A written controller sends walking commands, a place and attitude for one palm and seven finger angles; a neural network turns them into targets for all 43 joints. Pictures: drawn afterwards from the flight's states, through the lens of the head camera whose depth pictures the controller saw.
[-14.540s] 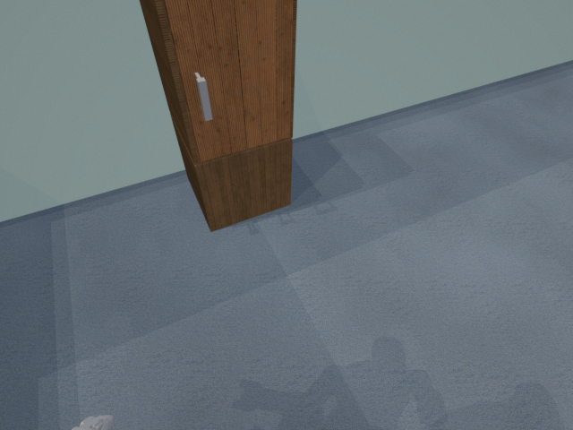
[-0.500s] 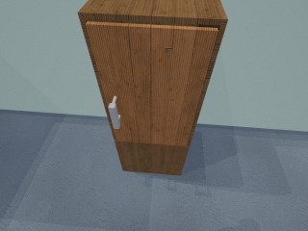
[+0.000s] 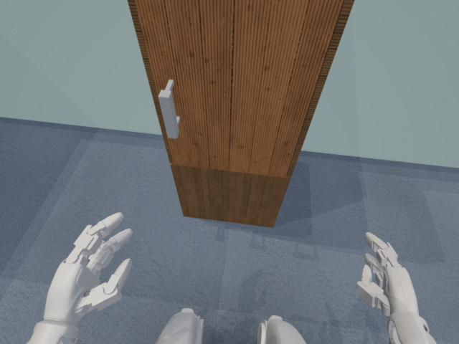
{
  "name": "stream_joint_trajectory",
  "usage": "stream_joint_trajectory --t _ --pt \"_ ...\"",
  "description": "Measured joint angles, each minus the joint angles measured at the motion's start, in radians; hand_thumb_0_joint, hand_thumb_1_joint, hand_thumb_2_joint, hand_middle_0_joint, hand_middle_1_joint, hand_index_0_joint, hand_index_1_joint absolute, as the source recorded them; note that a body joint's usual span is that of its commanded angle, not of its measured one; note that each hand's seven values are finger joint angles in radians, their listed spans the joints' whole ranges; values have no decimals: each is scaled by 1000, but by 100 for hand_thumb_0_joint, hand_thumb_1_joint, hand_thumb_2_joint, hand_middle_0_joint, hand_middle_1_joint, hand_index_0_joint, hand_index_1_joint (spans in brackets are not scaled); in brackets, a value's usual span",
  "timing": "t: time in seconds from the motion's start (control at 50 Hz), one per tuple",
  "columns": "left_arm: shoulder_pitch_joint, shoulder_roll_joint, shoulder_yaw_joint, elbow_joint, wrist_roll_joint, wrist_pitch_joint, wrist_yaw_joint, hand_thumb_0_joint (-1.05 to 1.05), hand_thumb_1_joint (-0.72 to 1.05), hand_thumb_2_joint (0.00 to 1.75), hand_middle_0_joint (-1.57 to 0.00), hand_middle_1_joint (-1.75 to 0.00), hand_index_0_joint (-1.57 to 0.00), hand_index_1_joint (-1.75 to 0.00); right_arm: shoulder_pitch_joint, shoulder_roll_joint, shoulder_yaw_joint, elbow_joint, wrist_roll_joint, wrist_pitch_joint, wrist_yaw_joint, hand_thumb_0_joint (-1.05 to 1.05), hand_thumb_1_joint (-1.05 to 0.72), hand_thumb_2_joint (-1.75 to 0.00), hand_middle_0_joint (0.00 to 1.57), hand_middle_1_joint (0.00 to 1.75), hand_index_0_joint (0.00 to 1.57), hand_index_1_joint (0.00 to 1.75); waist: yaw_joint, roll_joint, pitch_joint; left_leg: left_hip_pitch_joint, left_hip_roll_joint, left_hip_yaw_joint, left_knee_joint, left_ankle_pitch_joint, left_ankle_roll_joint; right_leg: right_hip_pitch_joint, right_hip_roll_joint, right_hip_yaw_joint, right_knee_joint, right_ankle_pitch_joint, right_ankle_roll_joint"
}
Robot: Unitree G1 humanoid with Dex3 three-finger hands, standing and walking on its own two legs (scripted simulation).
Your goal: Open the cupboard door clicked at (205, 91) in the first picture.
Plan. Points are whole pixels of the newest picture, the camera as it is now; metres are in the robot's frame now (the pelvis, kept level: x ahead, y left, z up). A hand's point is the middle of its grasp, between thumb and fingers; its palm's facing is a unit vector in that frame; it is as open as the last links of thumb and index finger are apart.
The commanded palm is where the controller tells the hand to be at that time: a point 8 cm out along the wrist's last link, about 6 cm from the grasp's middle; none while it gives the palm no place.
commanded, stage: raise the hand with hooked fingers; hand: left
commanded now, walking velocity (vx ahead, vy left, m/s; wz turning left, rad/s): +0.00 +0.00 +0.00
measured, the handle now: (171, 109) +0.60 +0.19 +0.01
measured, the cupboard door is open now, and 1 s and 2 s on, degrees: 0 0 0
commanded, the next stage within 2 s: move the hooked fingers beside the handle in 1.70 s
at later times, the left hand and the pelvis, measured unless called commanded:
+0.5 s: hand (88, 261) +0.23 +0.25 +0.03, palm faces -0.05 -1.00 -0.04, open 11.5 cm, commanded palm +0.21 +0.30 +0.03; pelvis -0.02 +0.03 -0.01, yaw -1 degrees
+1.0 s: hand (61, 241) +0.26 +0.30 +0.02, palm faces -0.04 -1.00 -0.05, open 13.9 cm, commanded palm +0.24 +0.35 +0.03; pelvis -0.01 +0.05 -0.01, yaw +0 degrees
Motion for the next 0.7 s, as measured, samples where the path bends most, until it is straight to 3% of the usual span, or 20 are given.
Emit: stream_joint_trajectory --t 0.12,0.3,0.46,0.7 --pt "24 31 4 -154 10 76 58 2 49 72 -23 -57 -23 -56 24 39 45 -6 0 15 -36 1 -91 -90 20 30 20 30 13 21 18 -91 17 -51 114 -43 -7 -56 13 -49 63 -15 -11" --pt "-69 88 42 -139 1 204 52 1 28 63 -25 -70 -24 -69 101 109 107 75 1 48 -34 1 -91 -89 20 30 20 30 -33 64 18 -107 18 -52 74 -6 12 -61 17 -51 1 35 6" --pt "-66 93 69 -108 -10 173 63 1 10 55 -26 -82 -25 -81 160 65 83 83 1 35 -31 1 -90 -89 20 30 20 30 -52 68 4 -104 9 -22 49 3 37 -66 8 -21 -23 53 30" --pt "-100 117 84 -97 -2 166 51 0 -19 43 -28 -100 -27 -99 121 22 72 30 -1 37 -33 1 -91 -90 20 30 20 30 -47 44 6 -111 -3 -18 59 -6 58 -64 -2 -17 -27 51 51"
